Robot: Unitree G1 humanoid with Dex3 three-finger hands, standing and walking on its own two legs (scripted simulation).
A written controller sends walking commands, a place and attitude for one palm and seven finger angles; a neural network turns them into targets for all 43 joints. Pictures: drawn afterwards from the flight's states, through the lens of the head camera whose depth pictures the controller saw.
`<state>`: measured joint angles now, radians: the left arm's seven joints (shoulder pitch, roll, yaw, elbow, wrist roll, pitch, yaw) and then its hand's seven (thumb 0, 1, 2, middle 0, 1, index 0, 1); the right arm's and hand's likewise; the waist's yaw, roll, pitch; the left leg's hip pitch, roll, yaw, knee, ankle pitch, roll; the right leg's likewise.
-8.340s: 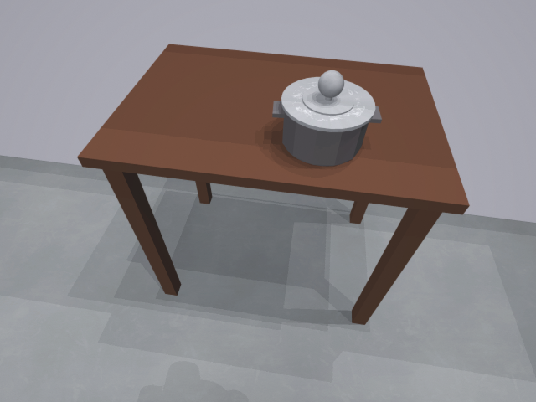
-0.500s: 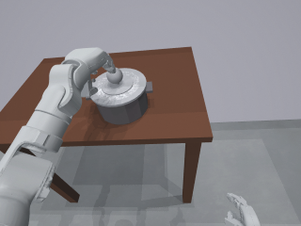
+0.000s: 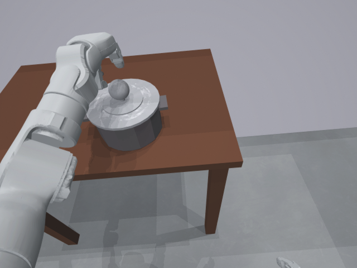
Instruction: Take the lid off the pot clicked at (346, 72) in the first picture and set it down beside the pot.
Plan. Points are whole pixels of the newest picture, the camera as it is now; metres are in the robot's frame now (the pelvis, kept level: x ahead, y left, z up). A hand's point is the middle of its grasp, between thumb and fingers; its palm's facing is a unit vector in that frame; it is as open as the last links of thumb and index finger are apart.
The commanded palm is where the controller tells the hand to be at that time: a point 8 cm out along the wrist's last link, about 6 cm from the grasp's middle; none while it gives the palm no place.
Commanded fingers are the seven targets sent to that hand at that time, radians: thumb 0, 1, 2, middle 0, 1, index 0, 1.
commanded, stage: move the open hand above the knob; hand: left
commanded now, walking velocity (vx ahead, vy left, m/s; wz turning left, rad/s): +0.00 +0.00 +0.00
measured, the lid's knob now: (119, 89) +0.53 +0.14 +0.13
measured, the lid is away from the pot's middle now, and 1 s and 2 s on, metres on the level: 0.00 0.00 0.00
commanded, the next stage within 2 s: lower the open fingers around the knob in 0.78 s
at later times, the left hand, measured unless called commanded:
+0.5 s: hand (104, 67) +0.50 +0.15 +0.21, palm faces -0.24 -0.05 -0.97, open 10.2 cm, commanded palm +0.48 +0.15 +0.28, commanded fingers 0.00 -0.39 1.63 -0.85 -0.08 -0.85 -0.08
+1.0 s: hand (106, 71) +0.48 +0.14 +0.21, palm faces -0.27 -0.05 -0.96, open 10.2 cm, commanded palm +0.48 +0.14 +0.27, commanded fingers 0.00 -0.39 1.63 -0.85 -0.08 -0.85 -0.08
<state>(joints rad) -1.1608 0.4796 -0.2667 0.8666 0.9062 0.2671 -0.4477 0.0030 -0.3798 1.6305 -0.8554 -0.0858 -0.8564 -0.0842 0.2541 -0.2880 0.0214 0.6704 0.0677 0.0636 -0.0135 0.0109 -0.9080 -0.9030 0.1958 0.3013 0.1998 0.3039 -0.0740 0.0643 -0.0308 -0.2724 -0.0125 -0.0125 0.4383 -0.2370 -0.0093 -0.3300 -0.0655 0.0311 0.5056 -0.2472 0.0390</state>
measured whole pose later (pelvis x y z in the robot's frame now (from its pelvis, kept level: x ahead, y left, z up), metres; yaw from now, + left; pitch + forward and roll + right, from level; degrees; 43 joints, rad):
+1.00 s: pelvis +0.01 +0.01 +0.00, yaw +0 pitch +6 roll +1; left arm -1.24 0.42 -0.29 0.97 0.91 0.30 -0.45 0.00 -0.38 1.63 -0.86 -0.09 -0.86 -0.08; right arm 0.24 -0.27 0.03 0.68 0.07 0.06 -0.01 0.01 -0.91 -0.90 0.20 0.30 0.20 0.30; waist -0.07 0.06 -0.06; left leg -0.30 -0.02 -0.01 0.44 -0.24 0.00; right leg -0.35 -0.07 0.03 0.50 -0.25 0.05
